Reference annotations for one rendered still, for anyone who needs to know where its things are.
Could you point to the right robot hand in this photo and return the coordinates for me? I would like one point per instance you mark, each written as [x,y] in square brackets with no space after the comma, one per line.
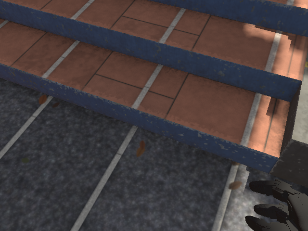
[293,217]

